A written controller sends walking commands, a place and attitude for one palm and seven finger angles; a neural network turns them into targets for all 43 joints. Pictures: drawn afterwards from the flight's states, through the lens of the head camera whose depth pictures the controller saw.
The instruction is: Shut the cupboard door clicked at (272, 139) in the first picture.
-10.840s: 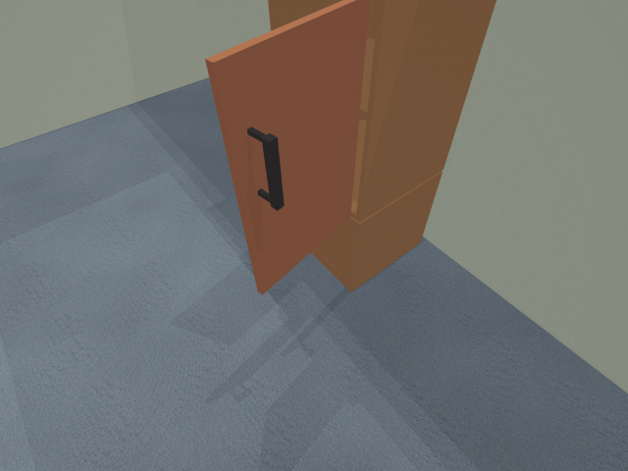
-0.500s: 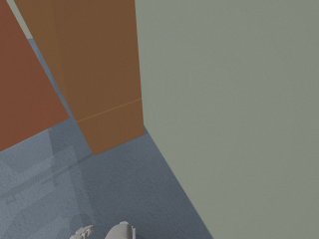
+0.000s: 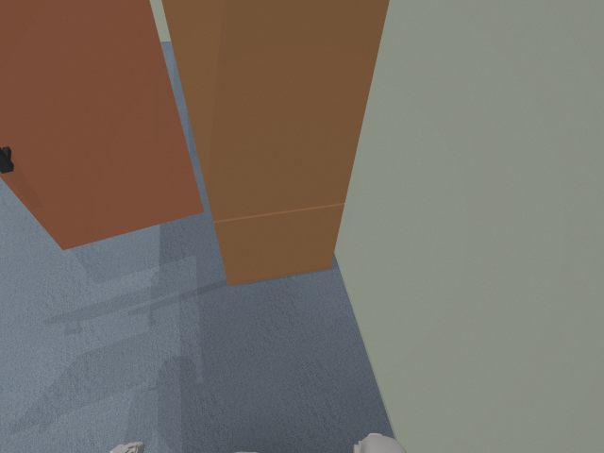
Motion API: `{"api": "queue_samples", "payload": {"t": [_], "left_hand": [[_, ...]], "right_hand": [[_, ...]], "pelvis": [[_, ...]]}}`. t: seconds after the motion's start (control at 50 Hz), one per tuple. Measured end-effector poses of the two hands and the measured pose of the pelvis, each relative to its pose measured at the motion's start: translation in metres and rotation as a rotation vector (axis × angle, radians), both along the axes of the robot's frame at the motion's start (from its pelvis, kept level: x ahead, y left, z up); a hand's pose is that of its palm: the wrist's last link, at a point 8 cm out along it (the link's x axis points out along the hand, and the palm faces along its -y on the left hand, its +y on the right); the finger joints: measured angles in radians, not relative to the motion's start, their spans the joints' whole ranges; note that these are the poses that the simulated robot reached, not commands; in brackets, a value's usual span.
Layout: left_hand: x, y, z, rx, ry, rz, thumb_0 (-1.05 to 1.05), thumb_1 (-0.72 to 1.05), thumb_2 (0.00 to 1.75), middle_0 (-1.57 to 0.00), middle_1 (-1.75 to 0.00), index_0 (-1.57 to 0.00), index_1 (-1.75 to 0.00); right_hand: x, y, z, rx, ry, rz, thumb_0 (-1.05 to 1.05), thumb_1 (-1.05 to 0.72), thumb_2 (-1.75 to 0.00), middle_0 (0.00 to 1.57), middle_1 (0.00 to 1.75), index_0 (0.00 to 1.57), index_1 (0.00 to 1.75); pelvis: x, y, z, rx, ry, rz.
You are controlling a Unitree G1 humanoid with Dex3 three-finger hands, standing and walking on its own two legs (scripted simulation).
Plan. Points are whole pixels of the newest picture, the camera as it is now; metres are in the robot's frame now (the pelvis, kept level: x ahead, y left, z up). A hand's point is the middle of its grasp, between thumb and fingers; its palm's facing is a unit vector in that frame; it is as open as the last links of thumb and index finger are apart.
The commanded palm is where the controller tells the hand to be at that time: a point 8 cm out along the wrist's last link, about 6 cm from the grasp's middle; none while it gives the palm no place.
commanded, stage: turn to face it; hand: left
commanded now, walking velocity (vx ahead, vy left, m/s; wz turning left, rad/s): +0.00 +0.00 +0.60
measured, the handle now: out of the picture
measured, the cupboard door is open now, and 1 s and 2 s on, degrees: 100 100 100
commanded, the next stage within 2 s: take the last steps up to it in 0.58 s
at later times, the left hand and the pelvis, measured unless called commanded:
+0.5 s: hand out of the picture +0.00 +0.14 -0.16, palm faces +0.33 -0.91 -0.25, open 7.3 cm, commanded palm none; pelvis +0.01 -0.06 +0.00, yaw +18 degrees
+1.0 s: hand out of the picture -0.03 +0.15 -0.17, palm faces +0.48 -0.85 -0.24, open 7.4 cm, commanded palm none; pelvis +0.01 -0.05 -0.01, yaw +27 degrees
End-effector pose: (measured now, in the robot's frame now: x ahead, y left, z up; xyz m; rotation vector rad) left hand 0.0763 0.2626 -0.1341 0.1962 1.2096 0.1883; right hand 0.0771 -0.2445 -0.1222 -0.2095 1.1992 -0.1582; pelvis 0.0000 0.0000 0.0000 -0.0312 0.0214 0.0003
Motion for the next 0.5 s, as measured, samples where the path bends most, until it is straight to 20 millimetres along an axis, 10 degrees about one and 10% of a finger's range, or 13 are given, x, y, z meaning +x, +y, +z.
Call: {"api": "queue_samples", "payload": {"t": [0.2,0.36,0.5], "left_hand": [[0.013,-0.053,0.011,0.044,-0.108,0.059,0.01,0.91,0.9,-0.2,-0.3,-0.2,-0.29],[-0.031,-0.087,0.019,0.009,-0.07,0.18,0.01,0.91,0.9,-0.2,-0.3,-0.2,-0.3],[-0.095,-0.081,0.008,-0.003,0.008,0.314,0.0,0.92,0.9,-0.2,-0.3,-0.21,-0.3]], "right_hand": [[-0.008,-0.046,-0.035,0.057,0.116,0.023,0.01,-0.91,-0.9,0.2,0.3,0.21,0.3],[0.032,-0.071,-0.019,0.027,0.119,0.138,0.01,-0.91,-0.9,0.2,0.3,0.2,0.3],[0.091,-0.046,-0.007,-0.001,0.043,0.286,0.01,-0.91,-0.9,0.2,0.3,0.2,0.3]], "pelvis": [[0.006,-0.05,-0.012,0.031,-0.006,0.127],[0.01,-0.068,0.002,0.069,-0.023,0.25],[0.007,-0.064,0.003,0.077,-0.016,0.321]]}}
